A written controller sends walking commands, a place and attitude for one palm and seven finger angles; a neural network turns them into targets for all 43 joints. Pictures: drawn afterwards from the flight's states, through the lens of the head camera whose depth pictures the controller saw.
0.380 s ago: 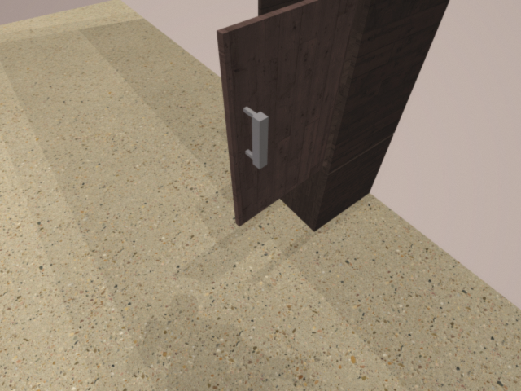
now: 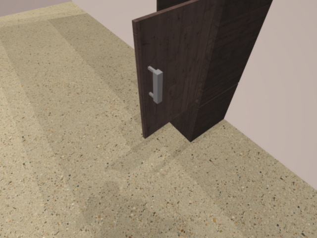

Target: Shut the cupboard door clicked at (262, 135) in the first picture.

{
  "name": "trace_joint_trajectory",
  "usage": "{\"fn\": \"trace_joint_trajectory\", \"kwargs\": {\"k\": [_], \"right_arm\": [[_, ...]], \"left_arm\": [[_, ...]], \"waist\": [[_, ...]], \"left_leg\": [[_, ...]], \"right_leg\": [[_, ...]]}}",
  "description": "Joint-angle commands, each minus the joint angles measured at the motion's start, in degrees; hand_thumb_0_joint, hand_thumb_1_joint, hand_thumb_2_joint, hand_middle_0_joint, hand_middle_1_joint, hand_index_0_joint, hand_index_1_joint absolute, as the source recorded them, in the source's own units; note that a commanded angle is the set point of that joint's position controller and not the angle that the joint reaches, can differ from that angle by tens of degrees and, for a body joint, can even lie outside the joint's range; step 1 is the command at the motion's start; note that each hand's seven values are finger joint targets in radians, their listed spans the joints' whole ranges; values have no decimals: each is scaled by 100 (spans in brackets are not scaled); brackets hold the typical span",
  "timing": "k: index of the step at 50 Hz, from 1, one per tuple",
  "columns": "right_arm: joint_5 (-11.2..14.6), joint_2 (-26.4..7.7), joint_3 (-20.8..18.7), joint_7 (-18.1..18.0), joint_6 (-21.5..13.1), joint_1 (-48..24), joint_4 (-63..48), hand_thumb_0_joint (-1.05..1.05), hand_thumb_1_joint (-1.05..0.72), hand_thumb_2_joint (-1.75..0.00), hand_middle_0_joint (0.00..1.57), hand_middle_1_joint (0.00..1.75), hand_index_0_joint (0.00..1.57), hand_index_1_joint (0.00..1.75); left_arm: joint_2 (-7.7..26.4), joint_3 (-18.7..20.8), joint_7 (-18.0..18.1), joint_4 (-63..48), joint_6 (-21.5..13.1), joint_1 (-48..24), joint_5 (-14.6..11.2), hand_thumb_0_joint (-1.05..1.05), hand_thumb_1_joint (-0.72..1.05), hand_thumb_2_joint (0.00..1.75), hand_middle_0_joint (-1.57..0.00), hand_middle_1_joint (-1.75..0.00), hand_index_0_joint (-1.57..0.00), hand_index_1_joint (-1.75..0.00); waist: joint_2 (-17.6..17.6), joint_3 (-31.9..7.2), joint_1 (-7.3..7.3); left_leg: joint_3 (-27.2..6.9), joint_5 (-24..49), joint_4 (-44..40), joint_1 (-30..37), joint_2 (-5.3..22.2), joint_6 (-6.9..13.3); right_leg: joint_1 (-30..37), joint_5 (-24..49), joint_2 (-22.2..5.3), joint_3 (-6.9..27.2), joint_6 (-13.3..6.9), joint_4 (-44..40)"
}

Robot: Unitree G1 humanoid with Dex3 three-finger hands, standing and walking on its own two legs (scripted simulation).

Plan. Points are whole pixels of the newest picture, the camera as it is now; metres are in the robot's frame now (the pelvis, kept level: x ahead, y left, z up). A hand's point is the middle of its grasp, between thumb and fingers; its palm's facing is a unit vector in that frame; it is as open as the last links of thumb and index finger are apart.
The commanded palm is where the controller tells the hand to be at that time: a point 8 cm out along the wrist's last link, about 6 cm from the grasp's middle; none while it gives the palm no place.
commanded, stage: look at it before walking up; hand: left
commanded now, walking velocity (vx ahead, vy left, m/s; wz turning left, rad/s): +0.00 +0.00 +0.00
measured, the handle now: (154, 84) +0.64 +0.05 +0.00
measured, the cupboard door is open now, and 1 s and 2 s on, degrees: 94 94 94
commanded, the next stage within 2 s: walk around to get in front in 0.56 s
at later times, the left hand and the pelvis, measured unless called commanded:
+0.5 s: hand out of the picture +0.07 +0.25 -0.16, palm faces -0.03 -0.94 -0.33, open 7.4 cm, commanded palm none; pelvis -0.01 +0.00 +0.00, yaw +0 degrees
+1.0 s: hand out of the picture +0.06 +0.21 -0.18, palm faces -0.13 -0.95 -0.28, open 7.4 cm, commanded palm none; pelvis -0.02 -0.01 -0.02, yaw -9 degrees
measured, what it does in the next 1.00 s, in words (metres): stands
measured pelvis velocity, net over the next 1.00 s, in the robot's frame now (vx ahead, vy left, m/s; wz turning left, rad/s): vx -0.02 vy -0.01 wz -0.15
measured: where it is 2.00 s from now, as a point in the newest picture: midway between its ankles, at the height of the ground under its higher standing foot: outside the picture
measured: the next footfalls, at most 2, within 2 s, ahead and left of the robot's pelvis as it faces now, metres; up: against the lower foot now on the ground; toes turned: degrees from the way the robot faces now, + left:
left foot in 1.54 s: +0.06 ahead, +0.11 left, +0.00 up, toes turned -28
right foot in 1.82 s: -0.05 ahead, -0.16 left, +0.00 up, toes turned -40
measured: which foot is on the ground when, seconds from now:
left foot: down 0.00-1.00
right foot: down 0.00-1.00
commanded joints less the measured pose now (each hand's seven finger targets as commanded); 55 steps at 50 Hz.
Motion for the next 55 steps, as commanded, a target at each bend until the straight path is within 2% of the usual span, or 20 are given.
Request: {"fn": "trace_joint_trajectory", "kwargs": {"k": [1, 2, 16, 33, 35, 37, 38, 42, 44, 45, 46, 47, 48, 49, 50, 51, 52, 53, 54, 55], "right_arm": [[25, -1158, -193, -58, -132, -155, -345, 0, -90, -90, 20, 30, 20, 30], [15, -1137, -189, -54, -133, -151, -324, 0, -90, -90, 20, 30, 20, 30], [24, -1193, -189, -43, -137, -170, -335, 0, -90, -90, 20, 30, 20, 30], [24, -1198, -188, -52, -149, -173, -313, 0, -90, -90, 20, 30, 20, 30], [9, -1153, -204, -72, -130, -107, -330, 0, -90, -90, 20, 30, 20, 30], [0, -630, -137, -89, -48, 175, -301, 0, -90, -90, 20, 30, 20, 30], [0, -548, -141, -100, -4, 280, -311, 0, -90, -90, 20, 30, 20, 30], [-5, -703, -292, -148, 101, 352, -615, 0, -90, -90, 20, 30, 20, 30], [-24, -778, -363, -164, 122, 349, -767, 0, -90, -90, 20, 30, 20, 30], [-33, -821, -399, -171, 129, 325, -836, 0, -90, -90, 20, 30, 20, 30], [-38, -873, -429, -172, 124, 299, -903, 0, -90, -90, 20, 30, 20, 30], [-53, -881, -454, -177, 95, 320, -946, 0, -90, -90, 20, 30, 20, 30], [-76, -846, -458, -174, 73, 332, -995, 0, -90, -90, 20, 30, 20, 30], [-85, -799, -452, -177, 63, 255, -1071, 0, -90, -90, 20, 30, 20, 30], [-95, -748, -459, -184, 60, 50, -1152, 0, -90, -90, 20, 30, 20, 30], [-89, -741, -465, -186, 74, -163, -1241, 0, -90, -90, 20, 30, 20, 30], [-56, -714, -476, -191, 109, -390, -1338, 0, -90, -90, 20, 30, 20, 30], [23, -360, -455, -185, 171, -415, -1455, 0, -90, -90, 20, 30, 20, 30], [54, -107, -421, -149, 200, -434, -1610, 0, -90, -90, 20, 30, 20, 30], [53, -214, -435, -123, 244, -215, -1533, 0, -90, -90, 20, 30, 20, 30]], "left_arm": [[1179, 246, 84, -317, -131, -153, 18, 0, 90, 90, -20, -30, -20, -30], [1165, 235, 83, -308, -124, -180, 17, 0, 90, 90, -20, -30, -20, -30], [1201, 234, 67, -307, -128, -184, 21, 0, 90, 90, -20, -30, -20, -30], [1216, 223, 68, -294, -126, -197, 12, 0, 90, 90, -20, -30, -20, -30], [1182, 244, 64, -353, -78, -219, 14, 0, 90, 90, -20, -30, -20, -30], [726, 189, 87, -334, 44, 22, 12, 0, 90, 90, -20, -30, -20, -30], [652, 196, 92, -353, 98, 93, 13, 0, 90, 90, -20, -30, -20, -30], [721, 297, 54, -639, 226, 187, 44, 0, 90, 90, -20, -30, -20, -30], [653, 337, 21, -817, 276, 190, 59, 0, 90, 90, -20, -30, -20, -30], [595, 351, -2, -888, 301, 219, 62, 0, 90, 90, -20, -30, -20, -30], [490, 358, -19, -937, 320, 282, 54, 0, 90, 90, -20, -30, -20, -30], [425, 375, -42, -1005, 360, 290, 58, 0, 90, 90, -20, -30, -20, -30], [348, 395, -53, -1096, 392, 262, 64, 0, 90, 90, -20, -30, -20, -30], [302, 422, -66, -1155, 407, 304, 66, 0, 90, 90, -20, -30, -20, -30], [255, 440, -85, -1163, 401, 470, 65, 0, 90, 90, -20, -30, -20, -30], [220, 462, -108, -1104, 381, 826, 79, 0, 90, 90, -20, -30, -20, -30], [286, 526, -118, -1007, 354, 1250, 100, 0, 90, 90, -20, -30, -20, -30], [773, 650, -67, -979, 274, 1523, 180, 0, 90, 90, -20, -30, -20, -30], [1185, 700, 27, -1037, 240, 1456, 177, 0, 90, 90, -20, -30, -20, -30], [1083, 694, 91, -1089, 226, 1347, 119, 0, 90, 90, -20, -30, -20, -30]], "waist": [[-50, -469, 8], [42, -435, -9], [2, -475, 8], [18, -563, -3], [8, -481, -24], [10, -507, -49], [32, -489, -52], [-6, -390, -67], [278, -315, -63], [503, -251, -48], [837, -294, -7], [1134, -279, 6], [1236, -264, 13], [1229, -247, 60], [1175, -238, 201], [840, -352, 401], [442, -347, 641], [-1313, -324, 742], [-2186, -66, 672], [-1561, -164, 513]], "left_leg": [[-434, 1067, -100, 350, 592, 176], [-448, 1024, -119, 318, 584, 169], [-473, 821, -172, 315, 586, 178], [-481, 1046, -126, 351, 601, 177], [-362, 1102, 6, 394, 641, 157], [-172, 1087, 261, 405, 663, 90], [-103, 1038, 361, 366, 668, 69], [-20, 619, 596, 292, 849, 158], [-162, 484, 529, 224, 1075, 285], [-316, 321, 407, 128, 1289, 409], [-531, 307, 215, 34, 1598, 604], [-747, 642, 8, -74, 1989, 882], [-764, 968, -23, -165, 2197, 1067], [-625, 1111, 65, -372, 2241, 1101], [-371, 1221, 305, -626, 2180, 993], [-69, 1049, 745, -807, 1997, 797], [218, 474, 1439, -1256, 1608, 491], [756, -1148, 2973, -1893, 590, -24], [378, -2821, 4400, -2602, -142, -177], [-289, -2471, 4959, -2623, 74, -95]], "right_leg": [[-258, 1312, -712, 479, -159, -274], [-250, 1269, -724, 477, -159, -280], [-297, 963, -706, 511, -157, -338], [-216, 1226, -732, 469, -152, -276], [-391, 1439, -696, 547, -167, -136], [-563, 1620, -690, 591, -116, 81], [-632, 1687, -663, 650, -106, 211], [-1160, 1559, -489, 753, -116, 706], [-1470, 1316, -305, 681, -92, 1176], [-1637, 959, -181, 586, -65, 1546], [-1709, 226, -53, 406, -38, 2143], [-1843, -1096, 23, 125, 23, 2921], [-1911, -1817, -72, -10, 52, 3395], [-1823, -1937, -194, 26, 34, 3522], [-1529, -1871, -309, 32, 2, 3250], [-1083, -1469, -300, -86, -4, 2743], [-626, -587, -290, -51, 6, 1769], [-434, 461, -1092, 1537, -190, 206], [-718, 1696, -2079, 3268, -676, -372], [-670, 1433, -2026, 2996, -953, -261]]}}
